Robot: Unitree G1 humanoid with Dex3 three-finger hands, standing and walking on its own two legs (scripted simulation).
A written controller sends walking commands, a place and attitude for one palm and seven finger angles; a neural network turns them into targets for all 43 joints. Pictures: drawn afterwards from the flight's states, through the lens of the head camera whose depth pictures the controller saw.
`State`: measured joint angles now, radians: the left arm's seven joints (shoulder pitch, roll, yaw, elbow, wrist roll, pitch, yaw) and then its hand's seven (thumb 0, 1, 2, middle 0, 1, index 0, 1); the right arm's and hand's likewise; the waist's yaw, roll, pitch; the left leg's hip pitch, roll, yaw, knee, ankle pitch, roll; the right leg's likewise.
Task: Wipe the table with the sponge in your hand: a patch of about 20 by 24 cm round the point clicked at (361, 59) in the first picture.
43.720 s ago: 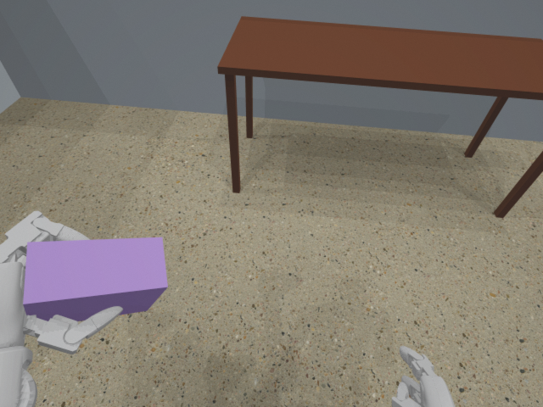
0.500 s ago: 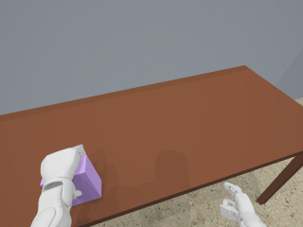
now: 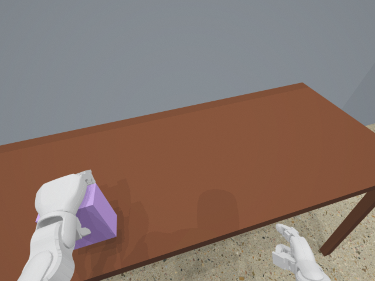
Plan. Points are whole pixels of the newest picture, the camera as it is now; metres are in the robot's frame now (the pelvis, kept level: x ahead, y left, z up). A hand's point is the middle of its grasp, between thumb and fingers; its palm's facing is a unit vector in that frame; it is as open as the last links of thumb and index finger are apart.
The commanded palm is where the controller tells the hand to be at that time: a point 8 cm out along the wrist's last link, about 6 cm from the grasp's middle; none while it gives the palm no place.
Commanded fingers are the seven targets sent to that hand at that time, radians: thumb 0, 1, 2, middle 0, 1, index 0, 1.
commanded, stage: lift the sponge slowly off the table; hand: left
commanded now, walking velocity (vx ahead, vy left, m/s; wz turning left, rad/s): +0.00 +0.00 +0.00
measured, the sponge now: (85, 223) +0.22 +0.28 +0.01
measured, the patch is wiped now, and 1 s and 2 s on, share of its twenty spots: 0.90 0.90 0.90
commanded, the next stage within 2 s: bring the sponge back beside the body in 0.82 s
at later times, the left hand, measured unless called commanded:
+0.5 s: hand (76, 194) +0.24 +0.28 +0.10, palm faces +0.05 -0.14 -0.99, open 10.1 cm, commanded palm +0.20 +0.28 +0.17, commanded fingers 0.00 0.10 1.30 -1.20 -1.60 -1.20 -1.60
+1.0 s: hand (71, 192) +0.23 +0.28 +0.11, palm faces +0.06 -0.14 -0.99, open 10.1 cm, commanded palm +0.19 +0.28 +0.18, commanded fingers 0.00 0.10 1.30 -1.20 -1.60 -1.20 -1.60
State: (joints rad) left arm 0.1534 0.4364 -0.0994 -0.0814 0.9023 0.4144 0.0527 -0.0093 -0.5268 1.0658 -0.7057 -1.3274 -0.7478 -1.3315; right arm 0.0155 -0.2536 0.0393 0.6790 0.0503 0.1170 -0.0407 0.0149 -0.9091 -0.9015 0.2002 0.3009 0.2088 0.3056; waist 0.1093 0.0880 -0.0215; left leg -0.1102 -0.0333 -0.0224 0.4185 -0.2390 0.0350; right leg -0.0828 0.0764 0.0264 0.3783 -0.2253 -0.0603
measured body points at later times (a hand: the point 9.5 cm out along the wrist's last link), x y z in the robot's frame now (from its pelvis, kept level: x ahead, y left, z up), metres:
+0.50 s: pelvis +0.00 +0.00 +0.00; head -0.03 -0.04 +0.45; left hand +0.23 +0.28 +0.15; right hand +0.24 -0.21 -0.07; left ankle +0.00 +0.10 -0.74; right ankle -0.01 -0.09 -0.74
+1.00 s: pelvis -0.01 +0.00 +0.00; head -0.04 -0.03 +0.45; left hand +0.22 +0.28 +0.16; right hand +0.24 -0.20 -0.07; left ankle +0.00 +0.10 -0.74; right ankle -0.01 -0.09 -0.74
